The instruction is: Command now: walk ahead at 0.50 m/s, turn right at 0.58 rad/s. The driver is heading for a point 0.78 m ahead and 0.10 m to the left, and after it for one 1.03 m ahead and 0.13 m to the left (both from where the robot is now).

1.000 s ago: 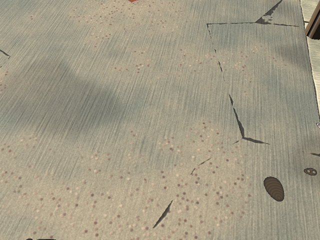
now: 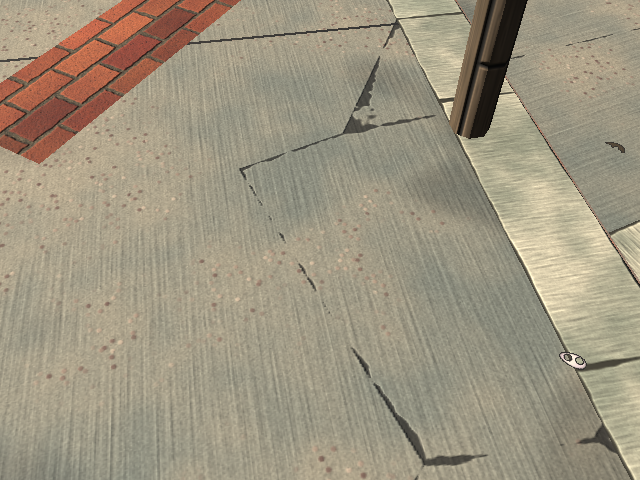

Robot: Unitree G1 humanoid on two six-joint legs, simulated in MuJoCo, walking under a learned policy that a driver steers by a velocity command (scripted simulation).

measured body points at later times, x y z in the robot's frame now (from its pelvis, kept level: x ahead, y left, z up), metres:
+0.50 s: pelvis +0.27 -0.07 +0.00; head +0.29 -0.08 +0.45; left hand +0.35 +0.20 -0.11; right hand +0.38 -0.36 -0.12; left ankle +0.33 +0.10 -0.66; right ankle +0.26 -0.16 -0.74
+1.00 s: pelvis +0.55 +0.01 +0.00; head +0.58 +0.04 +0.45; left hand +0.63 +0.32 -0.10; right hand +0.71 -0.23 -0.11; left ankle +0.54 +0.08 -0.74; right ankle +0.63 -0.16 -0.67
